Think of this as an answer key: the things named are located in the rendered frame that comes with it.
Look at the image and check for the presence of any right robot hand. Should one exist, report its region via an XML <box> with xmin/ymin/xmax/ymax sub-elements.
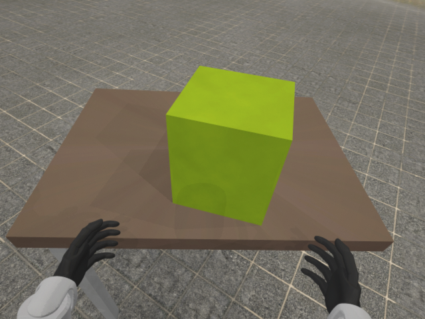
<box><xmin>301</xmin><ymin>236</ymin><xmax>361</xmax><ymax>314</ymax></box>

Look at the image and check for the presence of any left robot forearm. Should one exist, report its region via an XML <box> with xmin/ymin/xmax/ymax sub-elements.
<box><xmin>17</xmin><ymin>276</ymin><xmax>78</xmax><ymax>319</ymax></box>

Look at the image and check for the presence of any table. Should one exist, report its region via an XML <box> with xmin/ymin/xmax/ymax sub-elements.
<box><xmin>6</xmin><ymin>88</ymin><xmax>394</xmax><ymax>319</ymax></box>

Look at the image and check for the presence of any left robot hand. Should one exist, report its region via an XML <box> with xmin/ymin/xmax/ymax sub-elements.
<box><xmin>53</xmin><ymin>219</ymin><xmax>120</xmax><ymax>286</ymax></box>

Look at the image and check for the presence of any carton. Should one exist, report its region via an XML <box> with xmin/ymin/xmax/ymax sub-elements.
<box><xmin>166</xmin><ymin>66</ymin><xmax>295</xmax><ymax>226</ymax></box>

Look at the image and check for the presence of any right robot forearm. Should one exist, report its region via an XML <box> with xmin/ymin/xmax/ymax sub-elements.
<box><xmin>327</xmin><ymin>303</ymin><xmax>372</xmax><ymax>319</ymax></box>

